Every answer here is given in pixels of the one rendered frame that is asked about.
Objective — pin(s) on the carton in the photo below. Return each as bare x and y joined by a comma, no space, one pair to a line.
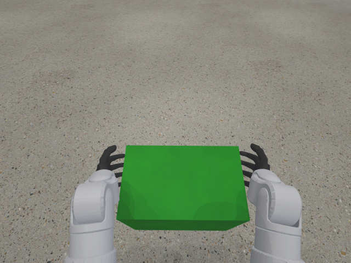
193,188

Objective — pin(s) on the robot right forearm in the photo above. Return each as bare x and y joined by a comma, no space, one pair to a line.
278,219

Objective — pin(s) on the robot left forearm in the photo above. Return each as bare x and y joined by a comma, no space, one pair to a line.
92,220

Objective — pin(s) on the right robot hand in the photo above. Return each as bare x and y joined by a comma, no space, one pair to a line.
261,161

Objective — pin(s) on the left robot hand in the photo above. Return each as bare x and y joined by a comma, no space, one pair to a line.
106,159

